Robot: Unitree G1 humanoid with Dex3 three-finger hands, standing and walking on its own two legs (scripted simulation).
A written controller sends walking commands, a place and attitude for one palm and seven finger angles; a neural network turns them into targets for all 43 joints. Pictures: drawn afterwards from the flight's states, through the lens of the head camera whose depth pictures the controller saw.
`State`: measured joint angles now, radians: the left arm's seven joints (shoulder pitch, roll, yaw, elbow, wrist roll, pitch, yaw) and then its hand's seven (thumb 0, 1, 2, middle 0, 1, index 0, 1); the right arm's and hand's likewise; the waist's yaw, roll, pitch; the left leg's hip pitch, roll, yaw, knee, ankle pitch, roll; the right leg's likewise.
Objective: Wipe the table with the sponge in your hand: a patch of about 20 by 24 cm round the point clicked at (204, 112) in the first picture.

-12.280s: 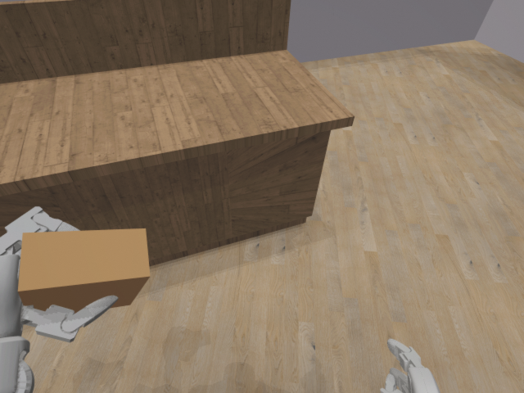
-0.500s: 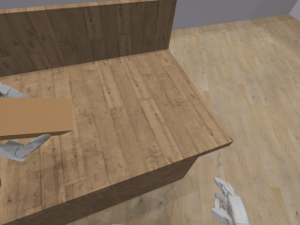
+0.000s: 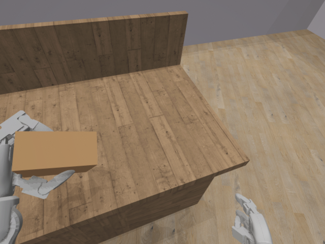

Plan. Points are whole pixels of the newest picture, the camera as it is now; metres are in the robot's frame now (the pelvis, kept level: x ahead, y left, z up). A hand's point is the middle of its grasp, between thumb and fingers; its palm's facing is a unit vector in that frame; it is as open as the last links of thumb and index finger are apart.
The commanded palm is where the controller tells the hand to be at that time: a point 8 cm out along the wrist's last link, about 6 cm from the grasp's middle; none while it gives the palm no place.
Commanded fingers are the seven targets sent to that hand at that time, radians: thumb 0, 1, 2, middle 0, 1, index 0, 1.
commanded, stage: look again from close up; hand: left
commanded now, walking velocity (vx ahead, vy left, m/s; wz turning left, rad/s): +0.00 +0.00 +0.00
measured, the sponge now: (69, 155) +0.24 +0.21 +0.15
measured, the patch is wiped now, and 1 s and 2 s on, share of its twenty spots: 0.00 0.00 0.00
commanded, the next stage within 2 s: turn the palm down, sponge in hand in 0.32 s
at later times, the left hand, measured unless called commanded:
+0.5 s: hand (29, 131) +0.25 +0.27 +0.18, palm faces +0.41 -0.77 -0.49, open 9.7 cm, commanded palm +0.17 +0.28 +0.17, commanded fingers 0.00 0.10 1.30 -1.20 -1.60 -1.20 -1.60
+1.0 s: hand (41, 166) +0.21 +0.25 +0.14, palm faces +0.36 -0.60 -0.71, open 9.7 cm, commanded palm +0.17 +0.27 +0.17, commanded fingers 0.00 0.10 1.30 -1.20 -1.60 -1.20 -1.60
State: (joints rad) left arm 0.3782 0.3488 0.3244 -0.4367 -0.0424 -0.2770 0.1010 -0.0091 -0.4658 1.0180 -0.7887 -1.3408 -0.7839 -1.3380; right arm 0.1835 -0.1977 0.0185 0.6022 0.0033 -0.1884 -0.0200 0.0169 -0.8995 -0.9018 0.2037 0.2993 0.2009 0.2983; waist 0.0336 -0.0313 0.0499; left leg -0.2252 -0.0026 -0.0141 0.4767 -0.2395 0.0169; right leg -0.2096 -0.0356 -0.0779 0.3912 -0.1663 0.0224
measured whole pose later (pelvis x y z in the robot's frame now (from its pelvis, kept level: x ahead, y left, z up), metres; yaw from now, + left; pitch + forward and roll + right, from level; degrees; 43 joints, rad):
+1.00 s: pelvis +0.00 -0.05 -0.01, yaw +1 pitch -1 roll +0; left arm 0.29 0.51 0.35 -0.27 0.17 0.00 0.04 -0.01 -0.46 1.02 -0.77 -1.36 -0.77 -1.36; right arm 0.18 -0.25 0.02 0.63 0.00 -0.09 -0.10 0.02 -0.90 -0.90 0.20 0.30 0.20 0.30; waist 0.08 0.06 0.02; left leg -0.29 0.03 -0.05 0.61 -0.30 -0.03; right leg -0.31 0.00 -0.09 0.61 -0.29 -0.04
